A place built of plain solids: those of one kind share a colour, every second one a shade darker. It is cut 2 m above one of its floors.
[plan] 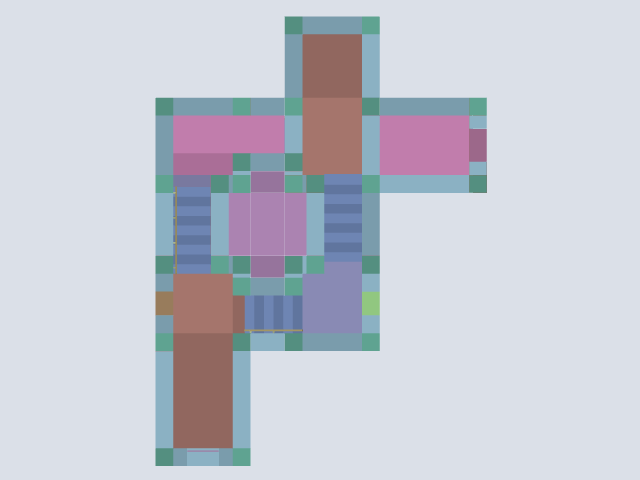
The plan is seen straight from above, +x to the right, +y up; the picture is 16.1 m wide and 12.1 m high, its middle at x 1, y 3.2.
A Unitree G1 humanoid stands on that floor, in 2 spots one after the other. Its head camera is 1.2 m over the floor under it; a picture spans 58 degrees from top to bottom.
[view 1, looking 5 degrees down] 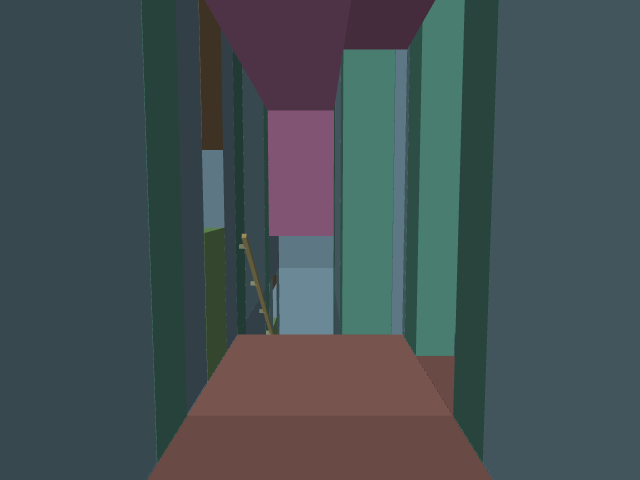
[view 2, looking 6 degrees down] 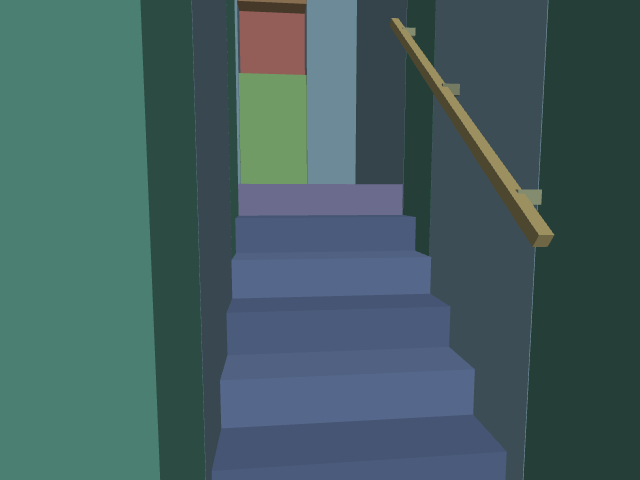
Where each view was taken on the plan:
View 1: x -1.95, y -1.50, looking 90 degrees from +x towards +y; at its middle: wall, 7.87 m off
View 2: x -1.93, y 1.60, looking -6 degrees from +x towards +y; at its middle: tread_slab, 2.27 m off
